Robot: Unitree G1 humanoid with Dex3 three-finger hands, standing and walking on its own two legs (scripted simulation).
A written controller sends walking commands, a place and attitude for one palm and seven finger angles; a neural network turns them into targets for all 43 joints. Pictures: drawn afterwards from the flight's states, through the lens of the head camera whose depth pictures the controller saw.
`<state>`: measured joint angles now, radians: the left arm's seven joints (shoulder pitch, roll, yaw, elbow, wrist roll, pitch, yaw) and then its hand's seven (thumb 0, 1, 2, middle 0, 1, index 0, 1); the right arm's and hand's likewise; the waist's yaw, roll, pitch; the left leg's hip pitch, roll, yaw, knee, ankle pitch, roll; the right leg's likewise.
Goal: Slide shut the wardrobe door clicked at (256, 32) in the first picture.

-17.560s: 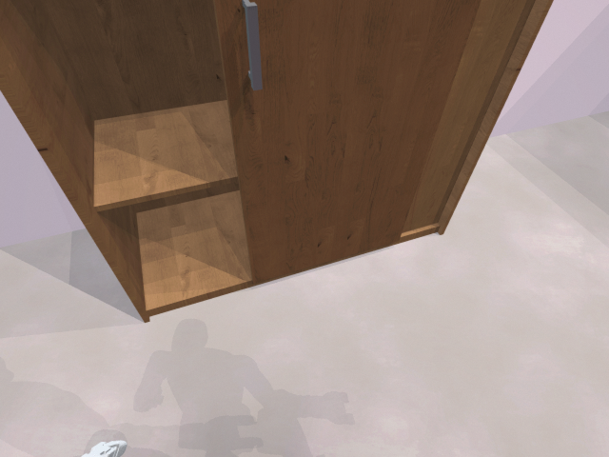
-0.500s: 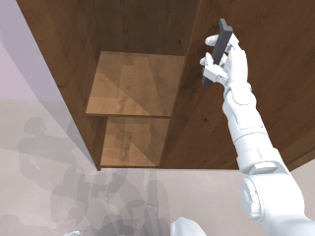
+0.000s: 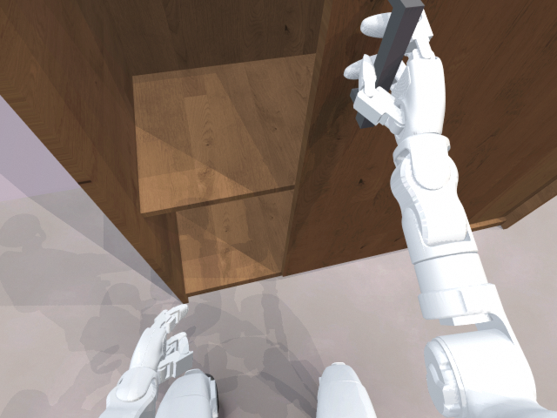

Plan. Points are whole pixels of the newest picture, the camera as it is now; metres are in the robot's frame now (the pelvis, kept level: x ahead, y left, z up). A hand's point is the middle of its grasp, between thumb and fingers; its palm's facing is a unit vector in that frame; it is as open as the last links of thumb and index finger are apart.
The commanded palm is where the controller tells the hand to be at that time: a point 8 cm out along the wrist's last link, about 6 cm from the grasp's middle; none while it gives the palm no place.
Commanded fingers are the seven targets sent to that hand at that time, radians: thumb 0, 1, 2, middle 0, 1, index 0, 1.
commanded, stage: step sideways, sliding the door along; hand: right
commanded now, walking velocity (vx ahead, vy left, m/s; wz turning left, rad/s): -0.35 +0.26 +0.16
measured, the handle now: (377, 61) +0.47 -0.15 +0.19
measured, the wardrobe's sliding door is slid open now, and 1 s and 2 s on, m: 0.33 0.04 0.00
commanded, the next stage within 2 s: stop walking and hold the door there in 1.42 s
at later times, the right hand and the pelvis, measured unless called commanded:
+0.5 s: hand (266, 106) +0.41 -0.02 +0.19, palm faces +0.16 +0.99 -0.04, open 6.1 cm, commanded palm +0.38 +0.01 +0.19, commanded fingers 0.00 -0.90 -0.90 0.45 1.40 0.45 1.40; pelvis +0.02 +0.12 +0.02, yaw -2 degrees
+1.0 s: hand (93, 138) +0.38 +0.15 +0.19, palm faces -0.05 +1.00 -0.03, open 6.0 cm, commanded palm +0.36 +0.15 +0.19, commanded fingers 0.00 -0.90 -0.90 0.45 1.40 0.45 1.40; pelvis +0.00 +0.22 +0.01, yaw +1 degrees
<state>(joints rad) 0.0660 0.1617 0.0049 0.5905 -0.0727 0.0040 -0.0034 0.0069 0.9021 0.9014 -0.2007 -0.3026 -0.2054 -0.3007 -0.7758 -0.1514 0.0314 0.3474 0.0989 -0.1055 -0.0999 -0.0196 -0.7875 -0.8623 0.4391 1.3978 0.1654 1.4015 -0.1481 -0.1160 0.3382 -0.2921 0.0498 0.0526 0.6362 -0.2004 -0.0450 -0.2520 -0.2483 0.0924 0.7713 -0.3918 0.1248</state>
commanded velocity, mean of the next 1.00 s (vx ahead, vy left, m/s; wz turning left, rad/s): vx -0.21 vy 0.27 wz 0.22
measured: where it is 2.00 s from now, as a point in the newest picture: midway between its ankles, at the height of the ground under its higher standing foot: outside the picture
